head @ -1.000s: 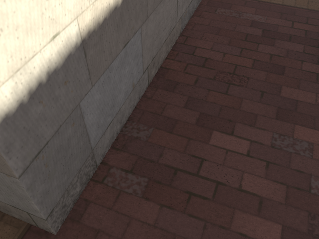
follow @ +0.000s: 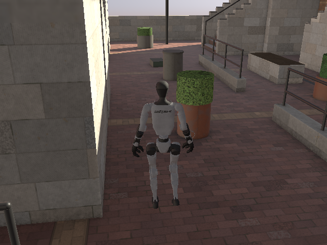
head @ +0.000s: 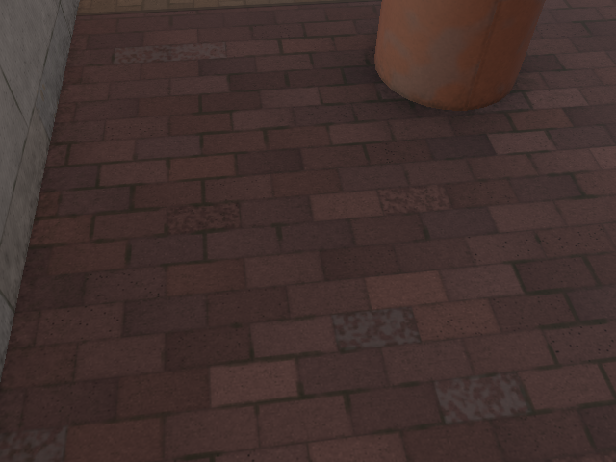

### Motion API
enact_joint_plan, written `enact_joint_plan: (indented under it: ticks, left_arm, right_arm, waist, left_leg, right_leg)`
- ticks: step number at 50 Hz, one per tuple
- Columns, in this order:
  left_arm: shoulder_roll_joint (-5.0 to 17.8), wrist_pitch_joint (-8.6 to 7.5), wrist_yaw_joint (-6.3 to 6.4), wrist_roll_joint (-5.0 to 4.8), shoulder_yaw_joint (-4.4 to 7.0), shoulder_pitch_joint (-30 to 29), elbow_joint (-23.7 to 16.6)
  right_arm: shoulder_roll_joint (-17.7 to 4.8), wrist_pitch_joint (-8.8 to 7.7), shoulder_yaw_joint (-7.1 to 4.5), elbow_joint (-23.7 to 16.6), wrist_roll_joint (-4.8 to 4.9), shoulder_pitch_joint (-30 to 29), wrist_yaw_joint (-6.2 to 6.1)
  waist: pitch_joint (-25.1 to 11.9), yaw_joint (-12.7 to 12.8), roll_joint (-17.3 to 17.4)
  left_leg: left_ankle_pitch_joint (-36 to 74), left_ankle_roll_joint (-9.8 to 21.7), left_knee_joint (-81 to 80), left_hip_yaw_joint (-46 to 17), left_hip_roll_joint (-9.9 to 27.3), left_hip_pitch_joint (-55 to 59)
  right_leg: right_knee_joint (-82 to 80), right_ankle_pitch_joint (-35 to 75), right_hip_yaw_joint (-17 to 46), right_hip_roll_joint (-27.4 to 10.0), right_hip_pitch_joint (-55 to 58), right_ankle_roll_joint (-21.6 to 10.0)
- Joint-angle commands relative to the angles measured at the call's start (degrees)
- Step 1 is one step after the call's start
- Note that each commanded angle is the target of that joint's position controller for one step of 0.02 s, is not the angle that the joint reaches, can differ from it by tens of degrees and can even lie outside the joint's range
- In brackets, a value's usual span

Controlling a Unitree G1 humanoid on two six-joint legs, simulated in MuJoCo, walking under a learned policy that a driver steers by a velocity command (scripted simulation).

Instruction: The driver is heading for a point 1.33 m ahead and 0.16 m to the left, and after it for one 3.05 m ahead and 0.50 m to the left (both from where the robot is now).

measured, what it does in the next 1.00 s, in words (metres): walks ahead: right foot, then left foot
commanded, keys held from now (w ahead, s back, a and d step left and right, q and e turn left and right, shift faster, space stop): w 1.00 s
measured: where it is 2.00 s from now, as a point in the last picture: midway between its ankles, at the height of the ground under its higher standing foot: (330, 251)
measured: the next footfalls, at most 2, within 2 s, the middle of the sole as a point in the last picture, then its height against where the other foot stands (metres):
right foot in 0.32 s outside the picture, level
left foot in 0.88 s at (295, 392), level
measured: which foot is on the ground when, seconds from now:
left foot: down 0.00-0.34, up 0.36-0.86, down 0.88-1.00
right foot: up 0.00-0.30, down 0.32-0.88, up 0.90-1.00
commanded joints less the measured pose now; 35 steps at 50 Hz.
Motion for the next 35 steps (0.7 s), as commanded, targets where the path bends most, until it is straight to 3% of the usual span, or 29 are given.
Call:
enact_joint_plan:
  ticks: [1,4,8,12,14,15,16,17,18,19,20,21,23,27,30,35]
  left_arm:
    - [0.08,0.51,-0.86,0.57,-0.31,3.68,-2.26]
    - [-0.1,0.4,-1.46,0.53,-1.03,-4.23,-4.93]
    - [-1.62,-0.24,-2.07,-0.13,-2.58,-13.9,-7.46]
    - [-0.06,-0.56,-1.39,-0.43,-2.5,-18.5,-8.88]
    - [0.49,-0.92,-0.9,-0.09,-2.18,-16.73,-8.33]
    - [0.87,-1.34,-0.56,0.22,-1.75,-11.82,-6.56]
    - [2.69,-2.01,0.01,0.88,-0.84,-3.11,-3.31]
    - [7.08,-2.5,0.79,2.04,0.46,7.88,-1.34]
    - [12.17,-2.04,1.26,1.57,1.76,10.4,-0.57]
    - [9.23,-1.44,1.16,-0.75,1.46,8.54,-0.62]
    - [6.29,-1.54,0.93,-1.12,0.56,3.82,-0.78]
    - [3.68,-1.95,0.59,-1.08,-0.02,0.82,-0.87]
    - [0.95,-2.62,0.79,-1.35,-0.7,-1.32,-0.21]
    - [1.94,-3.82,1.01,-1.95,-0.45,3.2,2.92]
    - [1.63,-3.68,1.02,-1.85,-0.67,6.4,4.77]
    - [2.66,-3.67,1.26,-1.55,-0.81,11.01,7.33]
  right_arm:
    - [-3.84,-2.26,-0.55,-0.08,0.71,4.93,0.72]
    - [-4.24,-2.19,-0.52,1.48,0.75,7.07,0.88]
    - [-5.28,-1.61,-0.56,3.33,1.15,10.46,0.99]
    - [-7.01,-0.73,-0.77,5.65,0.88,14.72,0.65]
    - [-7.51,-0.02,-0.83,6.58,0.84,15.15,0.29]
    - [-7.68,0.35,-0.81,7.0,1.07,14.97,0.16]
    - [-6.84,0.58,-0.46,7.16,1.24,15.32,0.07]
    - [-5.04,0.49,0.25,4.86,1.43,13.56,0.03]
    - [0.52,0.45,1.32,3.12,2.71,18.46,0.32]
    - [-6.15,0.88,-0.5,3.94,1.15,14.47,-0.17]
    - [-5.73,0.6,-0.68,2.61,1.15,10.49,0.19]
    - [-4.48,0.43,-0.4,2.64,1.22,9.05,0.45]
    - [-2.97,1.75,-0.31,3.77,0.02,10.01,1.0]
    - [-1.77,3.23,-0.45,2.89,-0.62,5.9,2.05]
    - [-1.8,3.37,-0.3,0.54,-0.39,-1.9,2.15]
    - [-1.17,3.09,0.68,-2.2,0.2,-11.81,2.07]
  waist:
    - [-1.89,0.94,6.46]
    - [0.11,0.23,5.92]
    - [1.05,-1.96,6.42]
    - [1.79,-3.27,7.06]
    - [1.13,-2.11,7.57]
    - [-1.12,0.36,6.78]
    - [-6.19,3.58,4.73]
    - [-13.56,8.16,-0.46]
    - [-18.07,5.72,-13.49]
    - [-13.66,6.02,-4.26]
    - [-7.18,3.64,-2.52]
    - [-4.29,1.93,-0.77]
    - [-2.11,-1.15,-1.59]
    - [-0.13,-2.1,-0.87]
    - [2.14,-0.8,-0.74]
    - [3.47,1.64,-0.99]
  left_leg:
    - [9.11,8.3,-14.97,-16.34,16.31,6.21]
    - [9.83,8.24,-17.37,-11.82,15.27,6.93]
    - [14.55,6.58,-17.09,-6.32,12.75,5.84]
    - [19.29,6.34,-14.08,-7.08,15.6,12.17]
    - [26.75,5.81,-9.24,-6.68,16.25,14.87]
    - [33.25,5.04,-2.63,-5.16,15.19,14.94]
    - [33.46,3.84,7.79,-2.89,12.74,11.3]
    - [17.03,2.32,23.79,-0.61,10.32,0.61]
    - [-18.92,0.12,42.38,1.62,0.91,-19.21]
    - [-18.22,0.86,46.69,-5.32,3.27,-24.34]
    - [-12.87,1.34,45.8,-6.44,5.5,-25.22]
    - [-9.36,1.11,42.97,-6.57,7.02,-22.78]
    - [-6.98,-0.13,39.04,-6.25,8.49,-17.75]
    - [-1.76,-1.9,35.71,-4.74,8.86,-19.9]
    - [4.34,-2.89,29.01,-3.8,9.4,-23.96]
    - [10.48,-2.16,15.62,-1.39,7.31,-21.28]
  right_leg:
    - [-1.88,2.61,2.13,-3.02,-7.53,0.46]
    - [-10.05,8.82,-0.24,-4.75,-11.66,1.53]
    - [-24.42,15.86,-6.0,-5.01,-5.99,2.32]
    - [-30.91,12.12,-7.75,-3.86,-3.67,1.08]
    - [-34.24,8.1,-8.61,-2.06,0.54,-0.49]
    - [-37.98,8.37,-9.34,-0.3,7.42,-1.55]
    - [-39.82,8.8,-8.48,0.0,19.44,-3.14]
    - [-41.36,2.14,5.03,-12.36,33.66,-6.38]
    - [-48.11,-0.98,30.8,-26.94,45.54,-13.31]
    - [-49.62,0.0,30.96,-24.76,40.94,-12.72]
    - [-50.25,4.77,22.5,-21.91,34.66,-11.18]
    - [-52.14,10.8,16.83,-19.21,28.41,-9.63]
    - [-55.04,15.3,9.36,-14.79,21.37,-6.93]
    - [-58.26,21.79,4.3,-13.34,19.79,-7.76]
    - [-59.43,23.82,1.8,-12.23,20.84,-7.63]
    - [-59.07,28.58,-1.09,-11.98,24.13,-6.84]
